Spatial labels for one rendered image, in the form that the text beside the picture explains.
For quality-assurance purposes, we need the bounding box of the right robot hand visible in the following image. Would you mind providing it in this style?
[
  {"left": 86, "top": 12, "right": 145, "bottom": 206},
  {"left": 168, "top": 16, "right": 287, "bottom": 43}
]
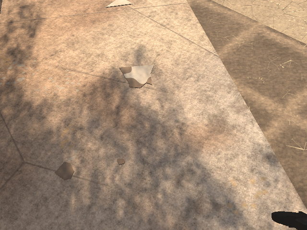
[{"left": 272, "top": 211, "right": 307, "bottom": 230}]

